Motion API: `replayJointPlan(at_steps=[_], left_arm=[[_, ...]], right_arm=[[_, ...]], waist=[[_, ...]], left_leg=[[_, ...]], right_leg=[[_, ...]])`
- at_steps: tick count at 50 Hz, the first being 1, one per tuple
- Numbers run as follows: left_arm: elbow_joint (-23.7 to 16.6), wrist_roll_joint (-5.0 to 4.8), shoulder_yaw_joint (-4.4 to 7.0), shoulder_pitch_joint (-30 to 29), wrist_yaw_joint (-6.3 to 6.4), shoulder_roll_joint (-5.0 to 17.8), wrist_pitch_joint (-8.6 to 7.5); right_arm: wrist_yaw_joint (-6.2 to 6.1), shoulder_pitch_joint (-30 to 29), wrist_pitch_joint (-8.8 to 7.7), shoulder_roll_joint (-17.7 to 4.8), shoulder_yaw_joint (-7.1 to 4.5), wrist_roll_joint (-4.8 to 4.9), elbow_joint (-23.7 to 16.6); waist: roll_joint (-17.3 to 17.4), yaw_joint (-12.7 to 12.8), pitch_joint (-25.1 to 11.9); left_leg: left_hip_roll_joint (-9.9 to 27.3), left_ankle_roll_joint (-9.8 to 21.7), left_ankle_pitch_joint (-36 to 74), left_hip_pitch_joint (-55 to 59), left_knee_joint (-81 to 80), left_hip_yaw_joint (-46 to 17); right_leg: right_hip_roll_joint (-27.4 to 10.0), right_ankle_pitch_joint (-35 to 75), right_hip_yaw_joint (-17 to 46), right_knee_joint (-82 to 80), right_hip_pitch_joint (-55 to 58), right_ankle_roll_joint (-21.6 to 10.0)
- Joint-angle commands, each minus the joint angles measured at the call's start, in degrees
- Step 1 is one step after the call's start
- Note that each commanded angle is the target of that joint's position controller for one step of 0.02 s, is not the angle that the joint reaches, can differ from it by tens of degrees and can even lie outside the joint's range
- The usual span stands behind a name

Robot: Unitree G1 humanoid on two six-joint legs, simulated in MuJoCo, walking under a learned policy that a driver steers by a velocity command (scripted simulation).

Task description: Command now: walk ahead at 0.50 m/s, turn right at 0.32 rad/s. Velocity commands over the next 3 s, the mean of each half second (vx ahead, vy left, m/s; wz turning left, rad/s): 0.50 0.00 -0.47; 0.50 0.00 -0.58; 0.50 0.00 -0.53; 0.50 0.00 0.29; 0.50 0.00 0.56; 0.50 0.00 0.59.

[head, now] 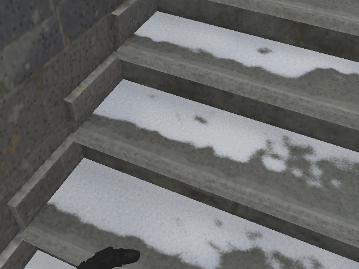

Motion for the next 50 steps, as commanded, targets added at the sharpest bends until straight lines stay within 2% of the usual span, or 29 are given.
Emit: replayJointPlan(at_steps=[1, 2, 3, 4, 5, 8, 9, 13, 14, 15, 17, 18, 19, 20, 21, 22, 23, 24, 25, 27, 28, 31, 35, 38, 42, 45, 47, 48, 50], left_arm=[[9.7, 3.71, 4.37, 26.5, 3.59, 7.3, 2.13], [10.5, 2.53, 3.33, 23.2, 3.70, 3.1, 1.65], [11.3, 1.55, 2.44, 20.0, 2.90, -0.4, 0.97], [11.5, 1.25, 1.95, 17.4, 1.99, -1.6, 0.60], [11.6, 1.43, 1.86, 15.5, 1.38, -1.9, 0.61], [11.4, 0.21, 2.50, 14.5, 0.27, 2.3, 1.59], [11.4, -0.08, 2.68, 14.9, 0.61, 3.1, 1.33], [15.2, -0.25, 3.16, 30.4, 2.88, 5.2, 0.79], [15.8, -0.86, 3.79, 33.8, 3.38, 6.5, 0.94], [16.8, -2.24, 4.26, 37.5, 3.68, 6.7, 1.87], [15.9, -1.99, 4.74, 39.9, 5.21, 5.3, 2.77], [15.4, -2.74, 5.52, 36.7, 6.19, 6.1, 3.26], [14.4, -1.81, 5.55, 34.6, 6.05, 6.8, 2.74], [14.7, -0.90, 5.44, 33.2, 5.09, 9.2, 0.86], [12.3, -1.15, 6.65, 23.1, 4.51, 14.4, -0.54], [8.4, -1.53, 7.51, 18.7, 4.04, 13.8, -1.91], [6.1, -0.03, 5.85, 18.7, 2.11, 6.4, -3.34], [7.0, 0.53, 6.27, 19.0, 0.12, 6.2, -3.18], [1.8, -0.30, 6.00, 11.5, -0.56, 5.2, -2.01], [-2.7, -0.71, 4.11, 8.8, -1.32, 0.2, 0.36], [-1.7, -2.38, 4.11, 14.1, -0.72, -1.3, 1.62], [-2.2, -4.14, 1.87, 16.9, 0.04, -5.6, 2.02], [-3.6, -1.67, 3.19, 14.7, 2.75, 0.2, 4.13], [-3.9, -2.75, 4.05, 10.7, 5.06, 0.8, 5.00], [-10.5, -2.93, 2.82, -4.6, 4.47, -1.4, 4.61], [-16.4, -3.49, 0.86, -10.4, 2.10, -3.0, 4.19], [-18.3, -4.00, -0.45, -14.2, -0.05, -4.1, 3.58], [-16.9, -4.02, 0.69, -11.4, -0.39, -2.5, 3.40], [-13.1, -3.35, 4.47, 2.2, 0.12, 2.6, 2.37]], right_arm=[[6.66, -10.4, -6.58, -4.1, -1.45, 0.09, -12.9], [8.21, -16.6, -7.25, -2.6, -0.99, 1.14, -17.6], [8.82, -20.3, -7.21, -1.6, -0.31, 0.21, -20.6], [8.59, -17.5, -6.68, -0.1, 0.51, -0.84, -21.0], [8.17, -13.7, -6.16, 1.4, 1.35, 0.03, -21.1], [6.52, -15.5, -5.33, 2.5, 3.66, 0.72, -24.7], [5.90, -19.4, -5.19, 2.0, 4.11, -0.36, -26.7], [3.76, -30.0, -5.49, 3.7, 4.72, -0.53, -30.7], [3.51, -31.7, -6.14, 2.2, 4.50, 1.11, -31.3], [3.62, -40.0, -6.98, 2.9, 5.43, 1.19, -34.8], [4.21, -50.1, -7.89, 3.0, 6.24, 0.61, -38.0], [3.98, -51.1, -7.16, 3.7, 6.60, 0.27, -40.0], [3.58, -45.7, -6.54, 0.4, 4.45, 1.17, -38.6], [2.59, -35.2, -6.77, -2.9, 1.61, 1.60, -37.1], [2.09, -14.8, -6.89, -11.5, -2.45, 1.90, -32.8], [1.71, -0.9, -6.82, -17.2, -5.06, -1.94, -28.8], [1.40, 3.5, -6.03, -20.5, -6.07, -3.11, -25.5], [-0.61, -0.6, -5.38, -15.7, -5.38, -2.04, -25.0], [-1.01, -5.5, -4.16, -10.5, -4.09, 1.46, -22.2], [0.22, -12.1, -3.10, 3.5, -0.08, 0.34, -16.1], [1.42, -14.2, -3.33, 6.0, 0.25, 0.22, -13.8], [3.79, -11.6, -3.37, 3.4, -1.44, 0.13, -8.3], [2.96, -13.3, -3.78, -1.2, -1.35, -0.68, -9.9], [1.22, -3.5, -3.30, -5.5, -2.54, -0.87, -8.8], [-0.77, 4.3, -2.14, -5.4, -2.80, -0.93, -7.8], [-2.69, 4.5, -0.65, -5.0, -2.80, 0.64, -8.6], [-2.95, 3.2, -0.18, -8.6, -4.02, 2.44, -7.6], [-2.41, 2.1, -0.35, -10.4, -4.27, 2.70, -6.6], [-2.04, 1.0, -1.30, -20.2, -5.71, 2.35, -5.6]], waist=[[-16.1, 6.4, -9.5], [-6.6, 3.1, -1.3], [3.3, -0.5, 6.2], [6.6, -3.8, 6.2], [6.7, -6.9, 6.8], [5.4, -8.6, 9.2], [4.8, -7.6, 9.1], [-6.3, 0.6, 2.8], [-7.1, 2.5, 1.2], [-6.9, 5.5, 1.5], [-4.5, 8.2, 3.5], [-7.7, 5.3, 5.3], [-8.8, 2.2, 2.2], [-17.5, -3.9, -4.6], [-20.8, -16.1, -12.5], [-5.5, -19.5, -28.9], [21.8, -16.6, -36.6], [19.9, -14.4, -30.6], [12.4, -11.3, -14.1], [-0.5, -1.6, 1.8], [-0.1, 2.7, 4.7], [0.3, 4.5, 6.6], [0.6, 5.0, 7.5], [5.6, -0.1, 9.1], [5.8, -6.7, 11.9], [3.5, -5.5, 13.9], [4.9, -5.4, 12.9], [4.1, -3.5, 12.3], [12.8, 5.7, 3.9]], left_leg=[[-4.1, 0.6, -4.9, -39.2, 67.6, -13.2], [-2.6, 2.0, -4.8, -46.5, 75.0, -13.7], [-1.1, 3.7, -6.7, -50.8, 77.6, -10.3], [0.0, 4.7, -6.7, -54.1, 84.5, -8.1], [1.7, 5.1, -7.6, -56.1, 86.6, -7.0], [6.7, 1.5, -5.2, -62.0, 76.3, -1.3], [7.8, -0.4, -0.5, -60.0, 69.6, 1.2], [7.8, -4.9, 4.0, -68.6, 72.1, 6.4], [8.3, -5.1, -0.3, -74.5, 69.3, 4.9], [8.0, -5.6, -5.5, -77.0, 61.5, 4.7], [7.3, -6.6, -8.9, -69.0, 44.4, 9.9], [8.5, -6.2, -16.8, -54.0, 31.1, 8.0], [3.4, -5.7, -19.8, -38.8, 24.5, 14.2], [-0.5, -3.6, -21.9, -23.3, 28.2, 13.4], [3.8, 1.2, -21.5, -10.1, 23.0, 0.1], [14.5, 7.1, -29.1, 13.2, 14.1, -22.0], [27.2, 13.7, -30.6, 25.6, -10.2, -51.9], [29.7, 14.0, -37.5, 18.9, -17.9, -62.6], [28.3, 10.8, -39.9, 6.2, -18.5, -51.5], [25.0, 6.7, -32.1, -18.1, -11.9, -27.7], [23.0, 3.5, -28.1, -23.4, -11.8, -18.6], [20.1, 0.4, -12.4, -20.8, -15.6, -3.0], [15.9, 1.2, -8.7, -23.2, -17.8, 9.5], [21.4, 3.4, -13.6, -10.2, -19.8, 5.4], [26.1, 2.8, -8.9, 8.6, -20.2, 4.3], [24.9, 1.2, -17.1, 5.6, -28.1, 8.3], [23.9, 3.4, -3.7, -7.2, -39.2, 13.7], [22.4, 3.7, 14.2, -7.2, -37.1, 17.8], [24.2, 5.0, 87.9, 2.4, -17.2, 18.5]], right_leg=[[-19.1, -4.3, 69.9, -48.5, 43.6, -13.5], [-18.4, -6.0, 62.0, -46.3, 35.5, -10.3], [-15.9, -1.6, 51.4, -44.5, 27.1, -8.1], [-13.0, 3.2, 43.7, -43.1, 24.7, -5.5], [-10.3, 6.8, 36.2, -42.7, 21.8, -3.2], [-7.6, 8.5, 25.7, -43.5, 14.0, -0.1], [-5.9, 10.2, 24.8, -44.2, 10.2, 0.2], [-8.1, 23.3, 33.8, -41.2, 23.1, -3.4], [-9.4, 23.9, 35.3, -40.2, 33.5, -3.7], [-10.2, 21.9, 38.1, -42.9, 38.0, -3.5], [-12.9, 26.5, 38.5, -51.4, 37.7, -3.9], [-14.9, 31.5, 37.5, -57.6, 30.9, -3.5], [-13.4, 46.6, 33.8, -57.2, 28.9, -2.8], [-14.9, 81.5, 32.4, -50.7, 30.8, -3.3], [-12.3, 102.1, 28.3, -31.6, 33.5, -1.0], [-6.5, 89.6, 27.2, -10.5, 19.0, 0.8], [2.1, 23.4, 27.7, 10.8, 5.0, 2.5], [1.5, 15.8, 33.1, 32.0, -1.7, 3.7], [-0.7, 15.7, 26.9, 40.9, -8.2, 3.6], [-4.7, 18.4, 20.2, 50.3, -10.5, 1.1], [-5.9, 17.0, 20.4, 52.2, -10.0, 0.2], [-6.6, 20.7, 21.4, 57.4, -17.3, -0.5], [-7.2, 29.5, 18.2, 42.7, -18.2, 5.1], [-8.2, 22.8, 18.0, 51.9, -31.4, 8.8], [-10.8, 13.2, 18.9, 57.1, -49.3, 8.4], [-15.4, 12.7, 13.5, 43.7, -45.3, 8.9], [-16.9, 9.5, 5.2, 19.9, -17.6, 5.9], [-13.1, 5.9, -0.9, 12.9, -6.0, 3.8], [-3.2, 1.9, -6.3, 9.9, 9.6, -0.9]])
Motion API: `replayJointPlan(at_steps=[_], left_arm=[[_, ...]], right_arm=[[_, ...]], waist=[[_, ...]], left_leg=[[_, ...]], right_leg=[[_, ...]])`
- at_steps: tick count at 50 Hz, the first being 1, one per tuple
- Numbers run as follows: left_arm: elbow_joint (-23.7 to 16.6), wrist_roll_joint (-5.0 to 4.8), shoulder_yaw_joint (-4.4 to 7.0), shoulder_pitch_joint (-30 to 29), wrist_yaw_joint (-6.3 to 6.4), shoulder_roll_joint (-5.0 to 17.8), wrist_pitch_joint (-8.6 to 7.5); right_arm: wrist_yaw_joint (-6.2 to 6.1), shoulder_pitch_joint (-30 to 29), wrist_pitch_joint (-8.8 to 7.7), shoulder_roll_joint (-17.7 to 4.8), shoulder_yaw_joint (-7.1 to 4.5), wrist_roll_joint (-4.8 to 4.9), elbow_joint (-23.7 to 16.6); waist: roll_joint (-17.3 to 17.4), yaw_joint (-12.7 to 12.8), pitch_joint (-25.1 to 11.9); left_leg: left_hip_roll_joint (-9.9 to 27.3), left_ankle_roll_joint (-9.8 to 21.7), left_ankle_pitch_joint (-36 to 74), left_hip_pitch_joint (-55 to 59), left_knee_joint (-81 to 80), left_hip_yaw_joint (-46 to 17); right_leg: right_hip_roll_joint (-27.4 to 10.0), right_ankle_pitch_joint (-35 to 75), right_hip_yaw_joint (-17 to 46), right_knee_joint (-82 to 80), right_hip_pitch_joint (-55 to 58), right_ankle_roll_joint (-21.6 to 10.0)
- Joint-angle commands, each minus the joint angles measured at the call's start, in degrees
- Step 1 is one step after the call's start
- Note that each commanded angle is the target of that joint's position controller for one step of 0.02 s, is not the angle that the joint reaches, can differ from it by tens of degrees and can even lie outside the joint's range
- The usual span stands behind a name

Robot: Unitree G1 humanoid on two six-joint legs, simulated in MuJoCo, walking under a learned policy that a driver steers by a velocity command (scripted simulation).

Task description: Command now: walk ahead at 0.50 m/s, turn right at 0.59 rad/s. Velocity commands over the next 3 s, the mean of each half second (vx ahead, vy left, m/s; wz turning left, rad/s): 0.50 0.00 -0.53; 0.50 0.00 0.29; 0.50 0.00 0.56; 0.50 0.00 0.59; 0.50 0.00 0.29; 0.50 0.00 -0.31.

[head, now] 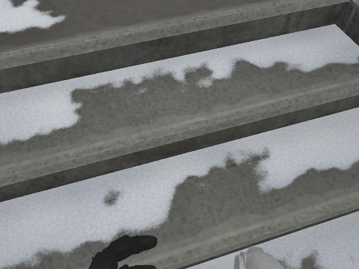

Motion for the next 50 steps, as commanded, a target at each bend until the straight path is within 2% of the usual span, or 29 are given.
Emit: replayJointPlan(at_steps=[1, 2, 3, 4, 5, 6, 7, 8, 10, 13, 17, 19, 21, 22, 24, 25, 27, 28, 29, 30, 32, 33, 34, 37, 39, 42, 44, 46, 50], left_arm=[[-2.3, -0.16, 7.26, 13.0, -0.32, 13.2, -2.52], [0.1, 0.49, 10.73, 19.4, 0.18, 21.2, -0.60], [1.6, 0.49, 11.66, 20.3, 1.89, 26.7, 0.54], [2.0, 2.47, 10.29, 20.1, 2.90, 22.6, -0.26], [6.3, 2.64, 9.63, 21.9, 2.70, 20.1, -1.35], [8.0, 2.06, 8.36, 19.6, 1.61, 15.8, -2.58], [10.6, 3.00, 6.65, 18.4, 0.80, 10.4, -3.61], [12.7, 3.75, 5.59, 17.6, 0.40, 7.4, -4.20], [15.0, 2.71, 4.94, 18.5, -0.23, 5.5, -4.04], [15.2, 3.10, 4.06, 14.9, -0.14, 5.8, -3.53], [19.2, 3.31, 3.33, 19.1, 1.00, 8.0, -2.66], [20.6, 2.81, 3.85, 24.8, 2.46, 8.8, -1.16], [21.1, 1.36, 5.02, 26.3, 4.54, 11.1, -1.29], [22.1, 0.80, 5.58, 27.6, 5.13, 12.5, -1.62], [21.9, 1.24, 5.89, 24.6, 5.68, 14.0, -1.35], [22.9, 1.99, 5.96, 26.0, 5.80, 15.1, -0.98], [21.7, 3.01, 6.76, 20.3, 5.69, 18.1, -2.04], [20.3, 4.34, 6.95, 19.8, 5.76, 17.1, -3.03], [17.9, 3.45, 6.57, 21.2, 3.88, 10.8, -3.90], [18.4, 5.38, 5.44, 19.2, 0.79, 7.9, -5.84], [11.1, 2.52, 4.45, 10.2, -2.63, 5.8, -7.26], [7.9, 3.08, 4.12, 6.7, -2.42, 5.5, -7.52], [7.0, 3.02, 3.69, 7.6, -1.89, 4.8, -6.94], [6.0, 2.49, 1.70, 12.3, -0.62, 2.5, -6.71], [2.5, 3.56, 0.46, 6.9, -0.18, 1.4, -6.23], [-0.6, 4.63, 0.29, -0.4, 0.70, 2.8, -6.20], [-1.3, 4.29, -0.65, -5.9, 1.78, 0.3, -6.80], [-1.4, 3.41, -0.17, -8.3, 2.06, 1.8, -7.31], [-7.3, 2.04, -1.63, -21.4, 0.72, 0.5, -8.31]], right_arm=[[-0.18, -1.9, -1.72, -22.9, -4.45, 1.92, -3.5], [0.24, -1.4, -3.08, -19.1, -4.04, 2.06, -6.6], [3.00, -2.0, -5.33, -8.4, -0.97, 0.06, -10.4], [5.08, -5.5, -7.37, -10.5, -3.06, 0.74, -9.5], [5.24, -12.2, -7.21, -9.0, -3.61, 2.21, -12.5], [4.39, -18.3, -6.84, -6.5, -2.90, 1.63, -15.9], [3.88, -23.8, -7.29, -4.1, -1.99, 0.82, -19.8], [4.34, -24.2, -7.12, -2.0, -0.99, 0.58, -21.5], [5.87, -19.6, -6.31, 1.6, 1.33, -0.14, -22.6], [6.65, -20.5, -4.38, 0.3, 2.53, 0.56, -24.5], [5.98, -28.6, -3.75, 3.1, 5.02, -0.25, -30.1], [5.28, -42.5, -4.67, 3.7, 6.25, -2.10, -35.5], [4.75, -45.3, -5.15, 2.5, 6.02, -2.02, -36.6], [5.07, -44.5, -4.91, 0.8, 5.25, -0.58, -35.5], [5.39, -38.8, -4.46, -0.8, 3.70, -0.10, -32.5], [5.71, -33.8, -4.78, -4.5, 1.93, -0.09, -30.3], [6.21, -20.0, -3.78, -10.1, -0.34, 1.34, -26.0], [6.65, -12.2, -2.89, -12.5, -1.11, -0.35, -21.5], [6.55, -6.1, -2.34, -15.9, -2.72, -2.30, -17.2], [4.45, -3.6, -1.10, -13.1, -2.26, -2.91, -14.3], [4.48, -7.2, -1.20, -3.2, 0.27, -1.91, -9.7], [4.84, -8.0, -1.20, -2.3, 0.35, -0.82, -7.0], [5.08, -9.6, -1.39, -0.3, 1.24, -1.13, -6.4], [7.09, -7.4, -1.16, 0.0, 1.69, -0.72, -4.0], [7.41, -7.7, -1.23, -1.3, 1.74, -0.07, -4.7], [5.69, -5.6, -1.85, -3.7, 1.22, -0.07, -6.0], [3.95, 2.2, -1.63, -4.6, 0.84, -0.62, -4.1], [2.84, 9.3, -1.05, -4.2, 0.41, -1.05, -3.0], [1.59, 13.6, 1.64, -2.4, -0.48, 1.66, -2.1]], waist=[[13.4, 17.6, -10.7], [5.6, 18.1, -18.0], [-16.4, 11.4, -29.8], [-10.4, 11.6, -34.7], [-6.7, 10.8, -23.9], [-3.2, 8.8, -12.1], [-3.8, 7.4, -6.4], [-3.5, 4.4, -4.6], [-3.1, 1.2, -3.7], [-0.6, -2.2, 0.6], [-6.0, -0.2, 3.2], [-5.3, 5.7, 2.3], [-7.1, 7.0, -1.2], [-6.9, 7.4, -2.9], [-11.5, 2.9, -8.6], [-13.9, 0.7, -12.8], [-17.4, -6.7, -16.8], [-10.6, -8.5, -20.1], [16.8, -5.5, -20.9], [24.2, -4.3, -22.8], [3.9, 1.8, -6.6], [-2.9, 4.1, 0.3], [-4.5, 6.5, 1.2], [-3.2, 8.7, 1.6], [-3.3, 8.8, 2.2], [0.5, 5.7, 1.1], [2.6, 1.6, -2.5], [3.7, -2.1, -4.0], [6.9, -4.1, 1.5]], left_leg=[[10.0, 12.7, 110.8, -6.4, 17.6, -6.1], [6.0, 7.3, 83.4, -26.0, 35.7, -10.4], [-9.9, 2.2, 7.9, -41.3, 57.7, -19.3], [-11.5, 3.8, 7.7, -41.9, 76.1, -34.5], [-11.2, 5.2, 9.3, -47.4, 83.8, -33.1], [-9.8, 7.2, 9.5, -52.7, 89.6, -30.8], [-8.7, 9.7, 8.3, -58.9, 100.8, -29.3], [-7.4, 12.6, 8.1, -61.5, 105.9, -29.7], [-7.4, 14.5, 8.5, -72.3, 114.6, -27.8], [-5.4, 12.4, 11.2, -75.7, 105.3, -24.3], [-5.1, 8.9, 12.3, -86.1, 108.7, -20.1], [-4.5, 6.5, 13.2, -87.2, 97.6, -16.7], [-2.7, 5.1, 11.3, -79.2, 81.1, -15.3], [-2.9, 6.0, 10.4, -75.7, 72.9, -12.9], [-9.0, 9.5, 5.6, -55.2, 59.5, -8.3], [-12.7, 10.5, 2.9, -48.4, 57.6, -8.1], [-13.0, 13.6, -0.8, -39.8, 41.0, -16.8], [-11.7, 15.5, 1.1, -27.2, 36.9, -27.3], [-0.7, 25.6, -0.4, -11.2, 17.7, -56.9], [5.8, 28.8, -1.6, -6.5, -1.1, -83.0], [4.5, 22.3, -16.4, -23.5, 1.3, -71.2], [2.8, 20.6, -11.5, -31.4, 3.7, -60.2], [0.2, 19.0, -6.5, -34.0, 5.5, -52.2], [-4.1, 16.9, 4.4, -31.2, 5.5, -39.3], [-6.0, 15.7, 5.8, -35.5, 4.9, -37.0], [-7.2, 16.9, 7.0, -42.3, 1.9, -38.4], [-5.2, 17.9, 17.3, -30.7, 4.5, -42.2], [-1.6, 18.8, 23.3, -11.7, 6.4, -48.8], [1.8, 21.3, 19.5, -1.5, -4.9, -51.7]], right_leg=[[14.5, -1.8, -5.6, -22.1, 41.3, -7.8], [8.4, -0.4, 18.9, -31.4, 64.2, -13.0], [-6.1, -22.9, 61.2, -58.9, 76.0, -20.7], [-9.0, -26.9, 71.5, -69.6, 74.9, -15.1], [-8.2, -23.8, 63.6, -70.0, 66.7, -10.0], [-5.9, -19.0, 53.2, -65.5, 56.6, -7.8], [-4.2, -11.3, 47.0, -61.9, 49.0, -7.4], [-1.1, -6.5, 39.3, -60.0, 45.0, -6.0], [1.8, 8.1, 27.7, -58.1, 48.1, -4.9], [4.6, 9.2, 19.5, -60.6, 37.8, -2.0], [4.9, 4.0, 22.9, -63.6, 35.4, -3.0], [3.7, 6.3, 28.4, -68.0, 38.5, -4.8], [-0.4, 13.5, 29.4, -75.7, 46.3, -7.7], [-3.0, 20.7, 26.1, -79.0, 53.7, -7.9], [-1.8, 65.6, 16.5, -73.6, 57.2, -6.2], [-2.8, 92.7, 15.4, -67.4, 64.2, -5.8], [-6.1, 109.5, 14.4, -53.6, 74.6, -5.5], [-5.0, 101.5, 14.1, -42.5, 67.8, -6.3], [8.0, 63.5, 13.0, -17.2, 44.0, -1.5], [16.8, 14.1, 18.2, 7.5, 32.9, 1.6], [13.1, 12.5, 20.7, 24.9, 19.8, 1.1], [11.0, 11.8, 17.8, 27.5, 15.9, -0.2], [8.9, 12.1, 16.2, 29.7, 14.0, -1.0], [6.3, 12.9, 11.9, 35.9, 3.4, -1.3], [4.3, 15.0, 8.6, 31.4, 0.0, -0.1], [3.1, 23.6, 4.0, 16.0, 4.8, 4.9], [3.7, 24.9, 2.2, 15.9, -1.3, 6.6], [3.1, 20.2, 5.1, 16.2, -14.8, 7.2], [2.8, 1.3, 2.7, 3.1, -20.2, 8.2]])
Over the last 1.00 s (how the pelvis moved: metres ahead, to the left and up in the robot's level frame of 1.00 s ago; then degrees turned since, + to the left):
0.57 -0.10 0.24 -35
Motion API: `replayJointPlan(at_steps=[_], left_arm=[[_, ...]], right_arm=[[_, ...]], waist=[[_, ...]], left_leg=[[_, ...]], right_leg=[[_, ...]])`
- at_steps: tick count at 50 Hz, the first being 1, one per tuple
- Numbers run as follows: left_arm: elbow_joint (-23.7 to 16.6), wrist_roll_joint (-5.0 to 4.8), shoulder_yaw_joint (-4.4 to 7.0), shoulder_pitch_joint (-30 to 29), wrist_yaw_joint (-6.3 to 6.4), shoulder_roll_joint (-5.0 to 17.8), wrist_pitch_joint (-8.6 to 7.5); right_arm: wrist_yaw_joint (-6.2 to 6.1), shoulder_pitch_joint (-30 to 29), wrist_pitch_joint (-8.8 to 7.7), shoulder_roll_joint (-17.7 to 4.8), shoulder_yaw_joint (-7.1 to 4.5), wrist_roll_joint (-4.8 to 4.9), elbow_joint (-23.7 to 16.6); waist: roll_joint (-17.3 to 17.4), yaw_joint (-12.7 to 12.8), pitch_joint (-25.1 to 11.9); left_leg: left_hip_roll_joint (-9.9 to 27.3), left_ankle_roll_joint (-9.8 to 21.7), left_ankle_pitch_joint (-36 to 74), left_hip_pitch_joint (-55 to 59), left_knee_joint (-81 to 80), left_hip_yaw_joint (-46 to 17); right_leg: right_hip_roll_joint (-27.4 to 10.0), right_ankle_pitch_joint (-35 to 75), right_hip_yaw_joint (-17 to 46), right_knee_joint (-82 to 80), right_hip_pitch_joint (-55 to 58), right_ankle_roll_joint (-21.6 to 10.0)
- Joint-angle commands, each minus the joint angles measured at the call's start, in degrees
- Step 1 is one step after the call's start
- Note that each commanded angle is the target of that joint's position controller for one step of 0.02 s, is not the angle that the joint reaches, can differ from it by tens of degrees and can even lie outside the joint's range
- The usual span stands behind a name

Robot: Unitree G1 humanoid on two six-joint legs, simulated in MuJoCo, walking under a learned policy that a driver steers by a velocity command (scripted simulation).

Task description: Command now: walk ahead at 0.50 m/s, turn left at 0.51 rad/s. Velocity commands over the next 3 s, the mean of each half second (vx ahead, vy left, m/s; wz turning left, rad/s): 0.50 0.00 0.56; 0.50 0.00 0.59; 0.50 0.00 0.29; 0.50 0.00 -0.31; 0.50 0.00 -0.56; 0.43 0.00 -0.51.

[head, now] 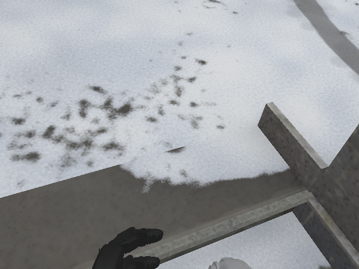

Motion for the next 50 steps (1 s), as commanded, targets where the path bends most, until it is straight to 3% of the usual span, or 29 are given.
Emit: replayJointPlan(at_steps=[1, 2, 3, 4, 5, 6, 7, 8, 10, 12, 15, 18, 21, 24, 26, 28, 30, 31, 32, 33, 34, 35, 36, 37, 39, 40, 43, 46, 50], left_arm=[[-14.1, -0.34, -0.66, -24.7, -0.86, -0.7, -2.11], [-13.9, -0.55, 0.10, -21.7, -0.92, 0.3, -2.16], [-11.8, -1.35, 3.19, -12.4, -0.41, 5.5, -2.95], [-8.5, -1.94, 5.99, -0.3, 0.55, 10.7, -2.64], [-5.3, -1.28, 8.19, 14.0, 1.22, 16.5, -2.75], [-2.5, 2.51, 10.05, 24.2, 1.98, 20.6, -2.39], [0.0, 3.34, 10.56, 26.6, 3.69, 23.6, -0.73], [2.4, 1.25, 9.50, 23.1, 4.77, 18.7, 0.53], [9.5, 1.01, 5.82, 18.0, 3.96, 4.1, 1.67], [14.7, 1.47, 4.22, 15.7, 1.95, -2.1, 0.51], [17.5, 1.03, 5.50, 14.6, 0.09, 1.0, 0.19], [17.8, 3.57, 4.66, 15.2, 0.72, 4.5, 0.00], [19.5, 2.14, 5.25, 23.4, 2.13, 9.1, 0.93], [19.1, 1.49, 6.11, 29.6, 3.52, 10.5, 2.35], [17.8, 1.24, 6.68, 29.5, 5.15, 13.0, 2.50], [19.2, -1.20, 8.07, 31.5, 6.23, 15.8, 3.44], [19.5, -1.08, 8.18, 30.5, 5.39, 19.5, 3.23], [18.1, -0.64, 8.49, 28.5, 4.96, 22.0, 3.18], [14.7, -0.94, 8.93, 25.2, 4.38, 23.5, 2.24], [10.5, -0.46, 7.66, 26.1, 2.82, 18.0, 0.29], [9.7, 0.41, 7.62, 21.8, 0.58, 15.3, -2.65], [10.0, -1.24, 9.38, 22.1, -0.93, 14.4, -3.41], [7.6, -1.93, 8.94, 17.8, -0.52, 12.6, -2.99], [3.5, -1.19, 8.30, 10.7, 0.60, 10.4, -3.01], [1.4, -0.26, 6.57, 13.0, 0.71, 7.0, -2.21], [1.0, 0.14, 5.51, 15.3, 0.67, 5.1, -1.85], [-0.7, 0.72, 5.48, 12.7, 1.25, 9.2, -0.69], [-3.2, 2.48, 5.97, 4.6, 2.41, 11.1, -0.81], [-6.6, -0.40, 5.83, -8.7, 1.01, 10.4, -1.14]], right_arm=[[-2.31, 8.4, 2.19, -7.8, -2.68, 2.55, 0.5], [-2.57, 5.6, 2.21, -6.9, -2.11, 1.98, 0.0], [-1.19, 4.5, 0.20, -11.0, -2.31, -0.06, -0.9], [-0.36, 0.2, -1.47, -14.3, -2.90, -0.62, -1.6], [-0.11, -8.0, -2.86, -18.5, -4.66, 0.29, -3.9], [0.86, -8.2, -4.31, -14.8, -4.46, 1.30, -6.2], [2.13, -11.1, -5.23, -9.9, -3.74, -1.01, -6.7], [3.99, -12.8, -5.68, -10.3, -4.65, -1.13, -9.1], [4.64, -22.7, -3.62, -6.4, -3.26, 0.60, -16.7], [4.84, -16.5, -1.55, -3.3, -1.98, 1.79, -16.3], [4.82, -15.4, -0.15, -0.3, 0.24, 3.44, -16.1], [3.44, -20.7, 0.49, -4.1, 0.01, 0.78, -17.0], [2.60, -26.9, 1.39, -3.5, 0.61, 1.66, -20.9], [3.64, -39.2, 0.70, -5.5, 1.27, 1.95, -27.7], [4.76, -42.8, 0.66, -6.1, 1.74, 1.28, -29.8], [5.73, -49.0, 0.59, -3.5, 2.94, 2.55, -32.3], [5.93, -40.4, -0.16, -8.3, -0.14, 1.53, -29.7], [6.03, -31.1, -0.28, -12.5, -2.43, 1.93, -27.5], [5.84, -19.3, 0.14, -19.0, -5.40, 2.18, -24.4], [4.43, -13.7, 0.87, -26.7, -7.99, 1.47, -23.0], [2.57, -13.0, 1.80, -27.5, -8.29, 0.27, -21.8], [2.25, -11.5, 1.60, -23.0, -6.66, -0.96, -19.0], [3.26, -11.9, 0.72, -17.7, -5.40, -0.65, -16.6], [4.30, -15.5, -0.48, -12.7, -4.11, -0.12, -14.8], [4.84, -18.7, -2.07, -7.0, -2.54, -0.59, -11.8], [5.19, -19.1, -2.12, -7.7, -2.99, -0.06, -10.9], [4.87, -20.6, -2.55, -10.7, -3.32, 0.49, -11.8], [3.29, -16.4, -3.30, -14.6, -4.23, 0.54, -11.6], [0.73, -7.5, -3.21, -16.5, -5.23, 1.32, -11.2]], waist=[[11.0, 0.7, 9.9], [10.7, 4.6, 8.3], [18.9, 8.8, 1.5], [21.9, 15.5, -5.9], [20.7, 23.4, -14.4], [-0.6, 23.9, -27.7], [-22.1, 22.6, -30.7], [-17.8, 19.2, -21.0], [-0.2, 10.9, 0.9], [2.7, 4.5, 5.6], [2.5, 1.5, 8.8], [-0.6, 2.5, 6.8], [-2.7, 6.6, 7.6], [0.7, 10.2, 8.9], [0.8, 11.2, 7.9], [-1.4, 11.8, 9.2], [-7.4, 6.2, 2.8], [-12.8, 1.2, -3.4], [-14.1, -3.8, -11.5], [4.2, -2.0, -18.6], [15.9, 0.2, -26.7], [11.3, 2.8, -24.4], [5.9, 4.3, -15.0], [1.0, 6.9, -2.3], [2.8, 12.1, 2.0], [2.2, 14.0, 2.6], [0.7, 15.5, 4.8], [6.7, 11.2, 2.4], [7.1, 3.8, 3.4]], left_leg=[[17.6, 11.2, 24.2, 6.5, -20.1, -17.6], [14.7, 9.0, 37.3, 0.1, -20.2, -12.3], [14.5, 9.6, 70.8, -1.4, -15.1, -11.2], [13.8, 8.0, 96.7, 2.9, -3.8, -6.8], [11.1, 6.4, 101.3, -4.0, 11.4, -6.2], [3.3, 4.3, 82.2, -21.1, 32.3, -6.2], [-4.7, 1.5, 16.3, -30.0, 59.7, -7.3], [-3.2, 1.1, 11.8, -36.9, 78.4, -10.2], [0.9, 3.3, 11.3, -45.5, 91.8, -1.4], [4.1, 5.8, 8.4, -47.7, 96.0, -0.5], [5.7, 5.2, 12.6, -54.1, 89.5, 0.3], [4.2, 1.2, 24.7, -53.2, 88.8, 7.2], [5.9, -0.3, 17.7, -70.6, 99.0, 4.2], [9.8, -1.4, 11.7, -78.8, 85.2, 5.7], [12.4, -2.5, 9.7, -69.2, 73.1, 14.2], [13.9, -0.2, -0.7, -54.4, 55.8, 17.2], [3.0, 4.4, -9.2, -32.9, 51.4, 28.3], [-0.8, 7.2, -5.5, -24.0, 43.8, 26.8], [-1.2, 10.2, -0.5, -7.2, 34.3, 14.9], [10.9, 18.2, -13.5, 11.9, 17.3, -18.7], [18.4, 20.8, -22.5, 17.2, -8.0, -49.0], [20.9, 14.5, -20.9, 13.7, -12.2, -48.5], [19.0, 10.3, -19.8, 4.2, -8.6, -40.2], [16.3, 8.6, -13.9, -8.9, -4.3, -28.9], [10.2, 6.1, -0.4, -16.7, 0.2, -12.8], [8.4, 5.0, 5.3, -16.3, 1.1, -7.2], [5.3, 5.3, 9.9, -20.1, -3.3, -1.1], [5.4, 6.1, 19.8, -17.1, -8.2, -2.2], [9.4, 7.7, 16.7, -3.4, -12.3, -7.7]], right_leg=[[-0.9, -19.4, -3.4, -19.3, -2.7, -0.7], [2.1, -20.3, -7.1, -28.5, 14.1, -2.0], [9.1, -19.0, -12.8, -26.1, 31.0, -4.2], [8.2, -14.6, -6.5, -27.6, 41.3, -6.9], [2.8, -15.9, 9.0, -32.4, 56.7, -11.7], [-9.6, -32.6, 37.1, -49.0, 79.1, -18.3], [-20.3, -30.0, 65.8, -73.5, 82.5, -22.5], [-21.6, -28.0, 66.2, -77.1, 73.8, -20.4], [-18.7, -22.7, 37.3, -70.2, 52.0, -14.1], [-13.0, -13.3, 18.5, -68.9, 45.2, -8.0], [-9.8, -4.8, 1.2, -71.9, 41.3, -5.0], [-8.6, -0.1, -5.4, -75.3, 38.0, -7.8], [-13.3, 3.8, -1.3, -75.0, 54.6, -8.4], [-14.0, 1.7, -2.1, -78.4, 66.0, -6.2], [-13.7, 0.5, -5.7, -84.1, 63.2, -7.5], [-14.7, 9.4, -9.0, -91.7, 62.3, -8.3], [-14.5, 77.8, -12.9, -78.7, 63.8, -10.1], [-14.9, 98.6, -11.8, -67.1, 68.6, -9.9], [-12.8, 94.1, -9.9, -52.7, 64.1, -8.2], [-3.0, 58.4, -6.3, -29.5, 41.0, -3.4], [9.1, 1.1, 6.6, -6.6, 33.0, -2.0], [6.8, -1.0, 14.7, 8.0, 29.0, -3.1], [5.6, 0.0, 13.6, 13.2, 25.7, -5.1], [4.1, -0.9, 11.0, 15.3, 20.0, -6.7], [1.4, -2.3, 10.9, 21.1, 17.7, -10.1], [0.9, -0.6, 10.5, 18.9, 15.9, -10.5], [-1.0, 3.4, 6.7, -0.9, 15.3, -7.9], [-0.4, 12.5, 1.8, -17.8, 17.8, -4.6], [1.4, 14.0, 1.6, -47.0, 18.9, -0.8]])
Over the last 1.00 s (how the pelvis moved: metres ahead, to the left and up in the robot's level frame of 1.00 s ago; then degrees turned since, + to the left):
0.63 -0.11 0.31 -3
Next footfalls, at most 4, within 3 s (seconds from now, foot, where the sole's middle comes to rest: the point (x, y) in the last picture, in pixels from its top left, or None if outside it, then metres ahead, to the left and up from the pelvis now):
0.08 right None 0.26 -0.13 -0.63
0.64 left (82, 235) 0.53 0.20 -0.48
1.20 right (78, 132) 0.93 0.23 -0.48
1.70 left None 1.00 0.59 -0.48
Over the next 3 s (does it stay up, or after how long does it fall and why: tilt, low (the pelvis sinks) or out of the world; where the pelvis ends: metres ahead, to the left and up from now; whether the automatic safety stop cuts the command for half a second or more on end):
stays up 1.57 0.62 0.30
